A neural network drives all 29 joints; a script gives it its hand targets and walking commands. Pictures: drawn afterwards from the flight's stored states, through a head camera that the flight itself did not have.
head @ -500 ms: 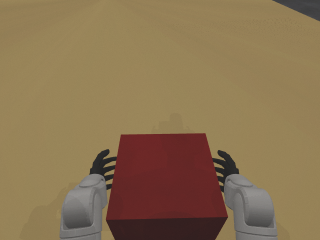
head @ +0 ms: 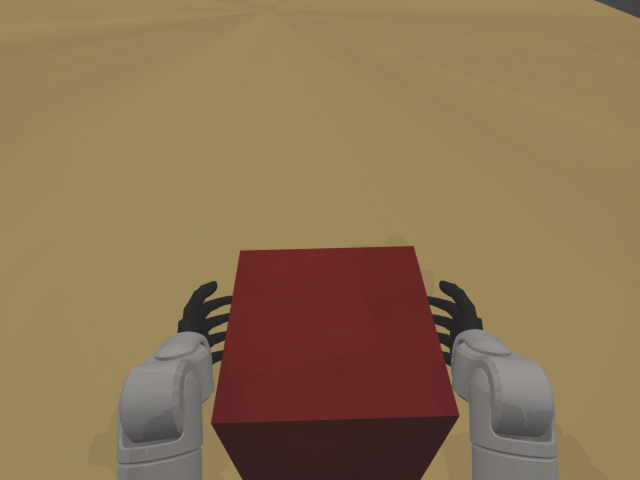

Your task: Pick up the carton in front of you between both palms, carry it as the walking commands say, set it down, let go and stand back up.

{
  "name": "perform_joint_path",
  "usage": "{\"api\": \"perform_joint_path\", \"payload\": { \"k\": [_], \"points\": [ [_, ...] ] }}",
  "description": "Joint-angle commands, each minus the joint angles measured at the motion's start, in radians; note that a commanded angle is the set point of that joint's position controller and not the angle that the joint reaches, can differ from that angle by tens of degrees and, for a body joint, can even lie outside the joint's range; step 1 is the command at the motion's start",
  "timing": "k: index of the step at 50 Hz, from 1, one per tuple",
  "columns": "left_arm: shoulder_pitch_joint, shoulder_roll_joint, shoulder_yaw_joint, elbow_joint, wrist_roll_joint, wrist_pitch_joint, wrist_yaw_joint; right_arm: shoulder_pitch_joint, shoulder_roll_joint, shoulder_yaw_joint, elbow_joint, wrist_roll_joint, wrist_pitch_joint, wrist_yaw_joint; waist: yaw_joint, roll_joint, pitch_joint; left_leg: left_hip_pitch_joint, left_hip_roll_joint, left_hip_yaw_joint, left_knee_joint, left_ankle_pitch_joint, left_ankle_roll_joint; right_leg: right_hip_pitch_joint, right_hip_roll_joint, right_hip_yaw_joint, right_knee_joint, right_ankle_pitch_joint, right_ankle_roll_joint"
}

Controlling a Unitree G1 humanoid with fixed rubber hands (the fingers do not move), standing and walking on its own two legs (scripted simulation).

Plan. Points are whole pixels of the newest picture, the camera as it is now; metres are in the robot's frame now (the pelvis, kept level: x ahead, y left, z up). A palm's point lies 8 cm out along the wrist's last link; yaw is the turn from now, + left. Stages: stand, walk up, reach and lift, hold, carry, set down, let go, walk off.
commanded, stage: carry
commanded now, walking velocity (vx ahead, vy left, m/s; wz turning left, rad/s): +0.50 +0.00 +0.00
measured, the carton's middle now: (330, 375) +0.27 +0.01 +0.01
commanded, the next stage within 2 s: none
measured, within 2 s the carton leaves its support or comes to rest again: neither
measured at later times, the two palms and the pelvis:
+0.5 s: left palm (235, 181) +0.60 +0.17 +0.08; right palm (406, 184) +0.58 -0.13 +0.08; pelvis +0.33 +0.03 +0.00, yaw -2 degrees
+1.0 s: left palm (274, 91) +0.93 +0.13 +0.10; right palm (402, 93) +0.92 -0.17 +0.09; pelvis +0.66 -0.02 +0.00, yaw +0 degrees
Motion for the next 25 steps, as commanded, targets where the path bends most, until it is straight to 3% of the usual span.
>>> {"api": "perform_joint_path", "payload": {
  "k": [1,6,8,9,10,11,12,13,14,15,16,19,22,25],
  "points": [
    [-0.469,-0.879,-0.726,-0.067,-0.418,0.019,-0.27,-0.473,0.894,0.712,-0.067,0.389,-0.015,0.229,-0.008,-0.136,-0.152,0.01,-0.024,0.055,-0.175,0.088,0.001,0.171,-0.216,0.131,-0.133,0.174,-0.077],
    [-0.419,-0.843,-0.705,-0.02,-0.376,0.033,-0.261,-0.463,0.854,0.707,-0.048,0.398,0.008,0.247,-0.003,-0.168,-0.101,0.086,-0.049,0.108,-0.31,0.134,0.03,0.233,-0.208,0.085,-0.038,0.297,-0.04],
    [-0.428,-0.844,-0.708,-0.009,-0.374,0.036,-0.26,-0.447,0.854,0.695,-0.024,0.398,0.009,0.255,-0.024,-0.117,-0.152,0.336,-0.114,0.189,-0.37,0.067,0.04,0.156,-0.154,0.004,0.183,0.396,-0.002],
    [-0.43,-0.84,-0.711,-0.003,-0.371,0.036,-0.259,-0.431,0.852,0.685,-0.007,0.395,0.008,0.259,-0.042,-0.059,-0.218,0.564,-0.062,0.109,-0.359,0.021,0.049,0.014,-0.129,-0.003,0.36,0.333,0.027],
    [-0.457,-0.849,-0.725,-0.021,-0.377,0.043,-0.258,-0.427,0.838,0.67,0.017,0.381,0.001,0.264,-0.054,0.179,-0.297,0.778,0.201,-0.328,-0.449,-0.108,0.16,-0.253,-0.036,0.012,0.663,0.116,0.082],
    [-0.483,-0.859,-0.731,-0.029,-0.385,0.044,-0.261,-0.421,0.866,0.669,0.038,0.387,-0.009,0.266,-0.054,0.353,-0.313,0.9,0.304,-0.587,-0.552,0.0,0.252,-0.499,0.053,0.084,0.853,-0.265,0.088],
    [-0.501,-0.893,-0.742,-0.023,-0.391,0.033,-0.264,-0.445,0.895,0.676,0.011,0.406,-0.017,0.268,-0.05,0.264,-0.298,0.891,0.31,-0.523,-0.528,0.132,0.257,-0.579,0.005,0.179,0.976,-0.298,0.057],
    [-0.509,-0.918,-0.745,-0.03,-0.401,0.019,-0.268,-0.465,0.936,0.691,-0.004,0.417,-0.027,0.27,-0.052,0.174,-0.306,0.847,0.285,-0.442,-0.5,0.22,0.241,-0.581,-0.031,0.215,0.998,-0.268,0.034],
    [-0.511,-0.948,-0.753,-0.038,-0.407,0.006,-0.269,-0.484,0.968,0.703,-0.025,0.426,-0.039,0.272,-0.047,0.079,-0.293,0.781,0.267,-0.359,-0.502,0.236,0.202,-0.566,-0.069,0.233,0.949,-0.204,0.022],
    [-0.503,-0.964,-0.76,-0.045,-0.403,-0.006,-0.268,-0.497,0.989,0.717,-0.045,0.435,-0.05,0.273,-0.04,0.051,-0.284,0.714,0.246,-0.287,-0.527,0.207,0.166,-0.525,-0.092,0.244,0.871,-0.148,0.018],
    [-0.493,-0.977,-0.766,-0.05,-0.399,-0.016,-0.264,-0.499,0.997,0.724,-0.055,0.439,-0.059,0.274,-0.038,0.07,-0.285,0.677,0.23,-0.228,-0.548,0.169,0.145,-0.49,-0.088,0.225,0.81,-0.113,0.02],
    [-0.421,-0.988,-0.769,-0.047,-0.382,-0.039,-0.251,-0.45,0.981,0.736,-0.075,0.444,-0.07,0.278,-0.036,0.119,-0.261,0.655,0.202,-0.129,-0.602,0.126,0.156,-0.479,-0.073,0.172,0.641,-0.049,0.043],
    [-0.384,-0.962,-0.77,-0.064,-0.367,-0.044,-0.243,-0.417,0.944,0.741,-0.095,0.444,-0.072,0.282,-0.039,0.123,-0.2,0.661,0.166,-0.048,-0.611,0.181,0.152,-0.481,-0.063,0.117,0.434,0.045,0.057],
    [-0.393,-0.915,-0.768,-0.106,-0.375,-0.03,-0.239,-0.414,0.891,0.735,-0.128,0.439,-0.061,0.274,-0.044,0.138,-0.144,0.65,0.144,0.013,-0.599,0.245,0.132,-0.428,-0.034,0.063,0.292,0.134,0.049]
  ]
}}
